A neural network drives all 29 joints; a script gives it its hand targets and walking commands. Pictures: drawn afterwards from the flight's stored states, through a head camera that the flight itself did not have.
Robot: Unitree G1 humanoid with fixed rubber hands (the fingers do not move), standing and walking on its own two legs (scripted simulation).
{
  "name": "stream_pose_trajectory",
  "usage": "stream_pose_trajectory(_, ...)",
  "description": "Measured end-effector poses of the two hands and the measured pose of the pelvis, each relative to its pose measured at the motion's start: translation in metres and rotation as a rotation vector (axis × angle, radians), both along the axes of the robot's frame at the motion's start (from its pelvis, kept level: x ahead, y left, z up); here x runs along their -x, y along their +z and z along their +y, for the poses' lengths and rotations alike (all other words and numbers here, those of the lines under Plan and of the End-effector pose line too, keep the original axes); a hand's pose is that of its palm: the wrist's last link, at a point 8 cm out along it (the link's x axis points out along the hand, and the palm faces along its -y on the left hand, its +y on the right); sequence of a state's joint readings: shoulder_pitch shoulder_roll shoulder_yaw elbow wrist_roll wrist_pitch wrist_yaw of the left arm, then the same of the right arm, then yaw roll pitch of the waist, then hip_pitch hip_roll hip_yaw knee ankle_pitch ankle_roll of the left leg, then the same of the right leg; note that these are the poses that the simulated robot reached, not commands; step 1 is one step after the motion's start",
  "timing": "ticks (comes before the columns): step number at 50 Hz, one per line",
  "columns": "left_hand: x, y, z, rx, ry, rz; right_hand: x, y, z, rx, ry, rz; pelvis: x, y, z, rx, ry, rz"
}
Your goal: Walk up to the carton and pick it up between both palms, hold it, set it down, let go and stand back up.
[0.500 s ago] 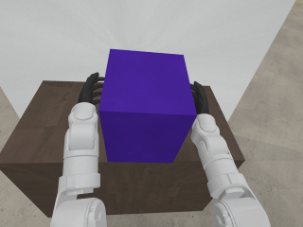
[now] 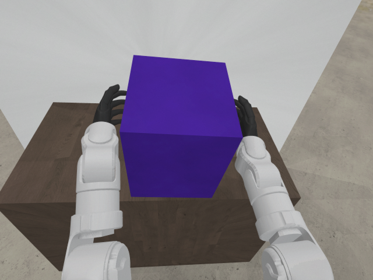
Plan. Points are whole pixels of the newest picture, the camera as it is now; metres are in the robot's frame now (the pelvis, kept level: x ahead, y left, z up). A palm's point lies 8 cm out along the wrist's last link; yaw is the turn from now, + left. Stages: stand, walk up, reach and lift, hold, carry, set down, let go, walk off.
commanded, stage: reach and lift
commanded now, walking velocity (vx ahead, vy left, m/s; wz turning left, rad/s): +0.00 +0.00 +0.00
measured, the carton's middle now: (176, 132) +0.40 +0.01 +0.12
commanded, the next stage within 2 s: hold in 0.02 s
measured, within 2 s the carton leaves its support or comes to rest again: neither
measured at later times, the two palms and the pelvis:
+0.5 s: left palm (99, 126) +0.35 +0.16 +0.18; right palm (246, 133) +0.35 -0.13 +0.17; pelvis -0.01 -0.01 +0.00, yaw +0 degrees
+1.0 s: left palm (99, 128) +0.35 +0.16 +0.18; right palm (245, 133) +0.35 -0.13 +0.17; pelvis +0.00 -0.01 +0.00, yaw +0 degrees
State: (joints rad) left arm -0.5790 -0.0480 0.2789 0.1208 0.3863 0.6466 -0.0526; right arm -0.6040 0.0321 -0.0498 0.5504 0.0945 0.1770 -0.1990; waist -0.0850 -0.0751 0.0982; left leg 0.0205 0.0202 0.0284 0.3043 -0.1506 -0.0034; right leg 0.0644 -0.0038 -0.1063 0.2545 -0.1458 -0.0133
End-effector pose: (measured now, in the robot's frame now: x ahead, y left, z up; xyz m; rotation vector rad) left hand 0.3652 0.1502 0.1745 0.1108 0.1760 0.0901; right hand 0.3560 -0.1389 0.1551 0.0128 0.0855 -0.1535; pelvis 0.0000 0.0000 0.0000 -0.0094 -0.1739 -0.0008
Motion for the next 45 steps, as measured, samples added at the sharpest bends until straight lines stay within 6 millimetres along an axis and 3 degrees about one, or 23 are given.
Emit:
stream_pose_trajectory(25,0.02,0.009,0.005,0.006,0.029,-0.016,0.01,0.011,0.005,-0.01,0.031,-0.027,0.007,0.0,-0.007,-0.002,0.006,-0.017)
stream_pose_trajectory(35,0.019,0.016,0.0,0.004,0.026,-0.015,0.011,0.015,0.0,-0.019,0.024,-0.028,0.007,0.0,-0.006,-0.004,-0.002,-0.026)
stream_pose_trajectory(45,0.018,0.009,0.004,0.016,0.034,0.0,0.007,0.013,0.003,-0.012,0.034,-0.016,0.005,0.0,-0.008,-0.005,-0.002,-0.025)
